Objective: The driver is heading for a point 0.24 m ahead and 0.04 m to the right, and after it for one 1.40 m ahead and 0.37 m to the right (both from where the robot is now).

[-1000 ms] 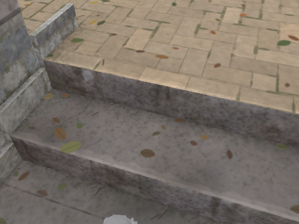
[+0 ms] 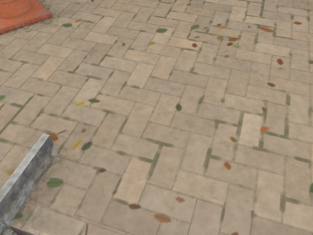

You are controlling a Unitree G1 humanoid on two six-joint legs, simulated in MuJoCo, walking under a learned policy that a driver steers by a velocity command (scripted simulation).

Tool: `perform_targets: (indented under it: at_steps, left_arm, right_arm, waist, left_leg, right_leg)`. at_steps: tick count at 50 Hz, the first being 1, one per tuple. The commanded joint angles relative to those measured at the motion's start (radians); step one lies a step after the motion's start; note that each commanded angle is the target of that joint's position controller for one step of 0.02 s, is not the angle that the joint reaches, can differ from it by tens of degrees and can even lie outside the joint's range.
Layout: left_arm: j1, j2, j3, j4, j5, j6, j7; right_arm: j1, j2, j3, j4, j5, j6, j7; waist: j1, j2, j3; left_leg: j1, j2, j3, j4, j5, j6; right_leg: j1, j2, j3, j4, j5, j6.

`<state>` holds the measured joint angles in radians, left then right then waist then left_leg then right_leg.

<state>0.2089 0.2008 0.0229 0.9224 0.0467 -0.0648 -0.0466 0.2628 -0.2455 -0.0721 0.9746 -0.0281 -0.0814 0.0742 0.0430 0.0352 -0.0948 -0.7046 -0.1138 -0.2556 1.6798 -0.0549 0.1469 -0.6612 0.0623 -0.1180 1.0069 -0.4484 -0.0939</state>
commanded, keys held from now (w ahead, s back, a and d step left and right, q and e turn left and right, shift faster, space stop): e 0.92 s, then no key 0.08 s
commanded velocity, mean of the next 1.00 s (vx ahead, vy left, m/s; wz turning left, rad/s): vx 0.06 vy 0.00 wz -0.45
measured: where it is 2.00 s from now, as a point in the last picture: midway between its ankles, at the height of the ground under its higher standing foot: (174, 221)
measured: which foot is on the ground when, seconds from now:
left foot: up 0.00-0.48, down 0.50-1.00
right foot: down 0.00-0.52, up 0.54-1.00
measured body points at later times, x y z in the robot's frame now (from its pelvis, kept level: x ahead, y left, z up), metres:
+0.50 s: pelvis +0.22 +0.06 +0.07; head +0.23 +0.06 +0.52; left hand +0.18 +0.27 -0.08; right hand +0.49 -0.12 +0.04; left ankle +0.40 +0.16 -0.50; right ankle +0.04 -0.07 -0.67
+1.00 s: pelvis +0.29 +0.11 +0.23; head +0.30 +0.09 +0.68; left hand +0.59 +0.23 +0.14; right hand +0.32 -0.19 +0.12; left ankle +0.41 +0.17 -0.50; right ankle +0.29 -0.03 -0.47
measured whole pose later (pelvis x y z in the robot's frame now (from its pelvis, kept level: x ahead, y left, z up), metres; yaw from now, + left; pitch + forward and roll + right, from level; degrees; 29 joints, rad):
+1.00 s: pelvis +0.29 +0.11 +0.23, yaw -29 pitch +1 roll +3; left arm 0.04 0.25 0.07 0.80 0.04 -0.07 -0.06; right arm 0.10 -0.21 -0.05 0.82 -0.03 -0.17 -0.03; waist -0.03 -0.02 0.00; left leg -0.33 0.09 0.38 0.49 -0.16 0.06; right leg -0.57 -0.10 -0.01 0.94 -0.33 -0.03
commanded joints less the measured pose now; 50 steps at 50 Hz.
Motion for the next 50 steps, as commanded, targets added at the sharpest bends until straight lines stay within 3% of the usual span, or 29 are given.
perform_targets:
  at_steps: [1,2,5,6,9,12,14,17,18,19,20,21,22,23,25,26,27,28,29,30,32,34,36,37,40,43,45,47,50]
  left_arm:
    - [-0.124,-0.141,-0.046,0.029,-0.012,-0.033,-0.018]
    - [-0.121,-0.117,-0.041,0.031,0.009,-0.037,-0.020]
    - [-0.123,-0.037,-0.035,-0.038,0.003,-0.059,-0.043]
    - [-0.077,0.015,-0.020,-0.030,0.012,-0.061,-0.034]
    - [0.129,0.106,0.011,-0.011,0.002,-0.067,-0.008]
    - [0.446,0.063,0.026,0.109,0.032,-0.049,0.026]
    - [0.495,0.029,0.020,0.144,0.053,-0.037,0.037]
    - [0.345,-0.017,-0.001,0.112,0.058,-0.030,0.027]
    - [0.307,-0.012,-0.007,0.085,0.058,-0.038,0.026]
    - [0.311,0.009,-0.007,0.083,0.064,-0.036,0.017]
    - [0.296,0.022,-0.009,0.057,0.059,-0.036,0.016]
    - [0.223,0.071,0.005,0.029,0.010,-0.028,-0.008]
    - [0.260,0.093,0.009,0.040,-0.005,-0.029,-0.019]
    - [0.167,0.135,0.018,-0.021,-0.033,-0.041,-0.022]
    - [0.141,0.216,0.048,-0.039,-0.045,-0.075,-0.017]
    - [0.162,0.208,0.063,-0.049,-0.030,-0.073,-0.016]
    - [0.227,0.047,0.028,-0.121,-0.010,-0.093,-0.019]
    - [0.218,0.046,0.041,-0.131,-0.028,-0.051,-0.031]
    - [0.131,0.045,0.075,-0.111,-0.032,-0.029,-0.038]
    - [0.122,0.019,0.067,-0.100,-0.032,-0.024,-0.021]
    - [0.201,-0.001,0.037,-0.037,-0.001,-0.021,0.009]
    - [0.193,-0.017,0.019,-0.013,-0.001,0.003,0.007]
    - [0.173,0.009,0.013,-0.013,-0.016,-0.003,-0.018]
    - [0.090,0.075,0.027,-0.058,-0.026,-0.016,-0.015]
    - [-0.060,0.141,0.045,-0.100,-0.011,-0.036,-0.002]
    - [-0.201,0.098,0.026,-0.174,-0.015,-0.017,-0.005]
    - [-0.166,0.114,0.048,-0.150,-0.003,-0.011,-0.008]
    - [-0.159,0.116,0.067,-0.160,-0.010,-0.017,-0.017]
    - [-0.168,0.121,0.083,-0.171,-0.016,-0.001,-0.016]
  right_arm:
    - [0.038,0.061,0.038,-0.071,-0.020,0.008,-0.029]
    - [0.029,0.050,0.043,-0.075,-0.017,0.007,-0.045]
    - [0.015,0.008,0.040,-0.054,-0.010,0.002,0.000]
    - [0.002,-0.006,0.039,-0.056,0.005,-0.008,0.001]
    - [-0.224,-0.064,0.025,-0.160,-0.026,-0.013,-0.041]
    - [-0.424,0.012,0.070,-0.284,-0.018,0.018,-0.099]
    - [-0.477,0.084,0.119,-0.327,-0.024,0.035,-0.089]
    - [-0.475,0.083,0.134,-0.354,-0.036,0.028,-0.068]
    - [-0.480,0.079,0.134,-0.363,-0.038,0.022,-0.061]
    - [-0.570,0.049,0.130,-0.403,-0.041,0.029,-0.065]
    - [-0.585,0.077,0.132,-0.415,-0.043,0.037,-0.062]
    - [-0.704,0.108,0.149,-0.454,-0.031,0.061,-0.047]
    - [-0.738,0.108,0.153,-0.460,-0.027,0.080,-0.036]
    - [-0.609,0.074,0.134,-0.407,-0.021,0.066,-0.021]
    - [-0.473,-0.038,0.086,-0.341,0.029,0.038,-0.039]
    - [-0.303,-0.111,0.049,-0.303,0.020,0.021,-0.061]
    - [-0.092,-0.168,0.036,-0.299,0.003,0.015,-0.077]
    - [0.136,-0.214,0.025,-0.283,-0.056,0.016,-0.066]
    - [0.061,-0.196,0.032,-0.236,-0.052,-0.019,-0.063]
    - [-0.097,-0.165,0.038,-0.227,-0.017,-0.036,-0.071]
    - [-0.300,0.013,0.066,-0.197,0.023,-0.043,-0.075]
    - [-0.429,0.099,0.080,-0.207,0.018,-0.049,-0.092]
    - [-0.413,0.081,0.070,-0.193,-0.003,-0.057,-0.099]
    - [-0.358,0.053,0.062,-0.174,-0.005,-0.065,-0.100]
    - [-0.281,-0.014,0.033,-0.171,0.002,-0.075,-0.122]
    - [-0.194,-0.107,-0.007,-0.162,-0.006,-0.064,-0.112]
    - [-0.221,-0.104,-0.008,-0.201,0.016,-0.096,-0.106]
    - [-0.273,-0.100,-0.008,-0.232,0.007,-0.121,-0.109]
    - [-0.297,-0.094,-0.008,-0.262,-0.003,-0.092,-0.096]
  waist:
    - [-0.151,0.028,-0.040]
    - [-0.157,0.001,-0.055]
    - [-0.179,-0.063,-0.091]
    - [-0.146,-0.113,-0.094]
    - [-0.020,-0.118,-0.077]
    - [0.107,-0.187,0.004]
    - [0.123,-0.147,0.050]
    - [0.049,-0.079,0.063]
    - [0.027,-0.090,0.062]
    - [0.022,-0.013,0.056]
    - [0.004,-0.073,0.047]
    - [-0.040,-0.101,0.065]
    - [-0.017,-0.139,0.061]
    - [-0.058,-0.201,0.053]
    - [-0.113,-0.190,-0.059]
    - [-0.134,-0.155,-0.245]
    - [-0.160,0.209,-0.546]
    - [-0.230,0.408,-0.620]
    - [-0.206,0.341,-0.327]
    - [-0.128,0.261,-0.150]
    - [-0.004,-0.004,-0.073]
    - [0.059,-0.014,-0.072]
    - [0.044,-0.047,-0.080]
    - [0.035,-0.070,-0.063]
    - [-0.022,0.003,-0.037]
    - [-0.075,0.005,0.000]
    - [-0.064,0.029,0.016]
    - [-0.025,0.045,0.023]
    - [-0.019,-0.035,0.016]
  left_leg:
    - [-0.354,0.066,-0.034,0.099,-0.094,0.020]
    - [-0.360,0.086,-0.010,0.059,-0.096,-0.012]
    - [-0.121,0.181,0.207,-0.051,-0.052,-0.142]
    - [-0.086,0.140,0.268,0.054,-0.102,-0.161]
    - [-0.309,0.136,0.280,0.053,-0.239,-0.193]
    - [-0.886,0.139,0.163,0.345,-0.504,-0.151]
    - [-1.183,0.140,0.105,0.511,-0.577,-0.093]
    - [-1.062,0.170,0.154,0.464,-0.504,-0.052]
    - [-0.931,0.191,0.185,0.409,-0.428,-0.046]
    - [-0.808,0.233,0.226,0.125,-0.283,-0.054]
    - [-0.619,0.239,0.287,0.036,-0.155,-0.048]
    - [-0.343,0.215,0.346,-0.162,-0.488,-0.070]
    - [-0.238,0.204,0.337,-0.190,-0.508,-0.073]
    - [-0.162,0.187,0.352,-0.214,-0.420,-0.070]
    - [-0.009,0.082,0.383,-0.498,-0.291,-0.059]
    - [0.302,0.094,0.251,-0.569,-0.051,0.007]
    - [0.798,0.375,-0.273,-0.844,0.171,0.230]
    - [0.772,0.576,-0.752,-1.145,-0.063,0.290]
    - [0.481,0.491,-0.683,-1.240,-0.429,0.217]
    - [0.270,0.451,-0.490,-1.251,-0.761,0.126]
    - [0.090,0.441,-0.228,-1.175,-0.684,0.080]
    - [0.001,0.410,-0.088,-1.232,-0.494,0.048]
    - [0.032,0.378,0.094,-1.240,-0.280,0.026]
    - [0.089,0.401,0.138,-1.282,-0.317,0.032]
    - [0.245,0.397,0.234,-1.316,-0.316,0.028]
    - [0.412,0.443,0.268,-1.446,-0.342,0.045]
    - [0.385,0.429,0.338,-1.471,-0.341,0.040]
    - [0.380,0.451,0.358,-1.483,-0.313,0.020]
    - [0.506,0.407,0.402,-1.420,-0.318,0.018]
  right_leg:
    - [0.216,-0.233,0.400,-0.531,0.635,-0.144]
    - [0.210,-0.213,0.349,-0.547,0.676,-0.116]
    - [0.094,-0.106,0.143,-0.573,0.881,-0.039]
    - [0.081,-0.091,0.119,-0.577,1.043,-0.051]
    - [0.437,-0.183,0.231,-0.538,1.119,-0.136]
    - [0.929,-0.358,0.473,-0.492,1.051,-0.197]
    - [1.058,-0.432,0.581,-0.511,0.922,-0.206]
    - [0.808,-0.331,0.475,-0.584,0.683,-0.167]
    - [0.672,-0.299,0.439,-0.620,0.628,-0.156]
    - [0.532,-0.242,0.431,-0.656,0.444,-0.123]
    - [0.355,-0.198,0.419,-0.702,0.407,-0.115]
    - [0.124,-0.246,0.426,-0.888,0.360,-0.130]
    - [0.091,-0.287,0.463,-0.920,0.349,-0.127]
    - [0.191,-0.311,0.422,-0.886,0.555,-0.093]
    - [0.451,-0.298,0.361,-0.741,1.295,-0.069]
    - [0.443,-0.200,0.292,-0.512,1.348,0.011]
    - [0.063,-0.002,0.297,-0.172,0.649,0.082]
    - [-0.045,0.118,0.432,0.328,0.054,0.100]
    - [-0.170,0.101,0.509,0.652,0.173,0.084]
    - [-0.242,0.040,0.431,0.725,0.233,0.071]
    - [-0.188,-0.067,0.293,0.735,0.278,0.082]
    - [-0.114,-0.116,0.288,0.718,0.276,0.091]
    - [-0.081,-0.126,0.282,0.674,0.287,0.093]
    - [-0.111,-0.151,0.276,0.529,0.282,0.117]
    - [-0.136,-0.170,0.261,0.403,0.270,0.141]
    - [-0.136,-0.194,0.165,0.093,0.139,0.113]
    - [-0.012,-0.165,0.083,0.012,0.156,0.090]
    - [0.101,-0.168,0.107,0.012,0.134,0.052]
    - [0.155,-0.160,0.109,-0.238,0.103,0.050]
Velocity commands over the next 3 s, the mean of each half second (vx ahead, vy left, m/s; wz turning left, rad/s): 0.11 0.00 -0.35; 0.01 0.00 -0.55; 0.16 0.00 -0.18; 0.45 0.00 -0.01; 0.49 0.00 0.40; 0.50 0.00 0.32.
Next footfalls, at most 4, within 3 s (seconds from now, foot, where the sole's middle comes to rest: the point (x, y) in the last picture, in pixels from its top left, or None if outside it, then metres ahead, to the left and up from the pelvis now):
0.50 left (124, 231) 0.44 0.17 -0.54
1.06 right None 0.32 -0.04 -0.54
1.44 left None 0.40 0.18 -0.54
1.94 right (233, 192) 0.61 -0.23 -0.54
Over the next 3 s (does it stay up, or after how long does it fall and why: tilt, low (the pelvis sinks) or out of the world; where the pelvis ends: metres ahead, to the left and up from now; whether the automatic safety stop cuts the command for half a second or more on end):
stays up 1.13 -0.33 0.22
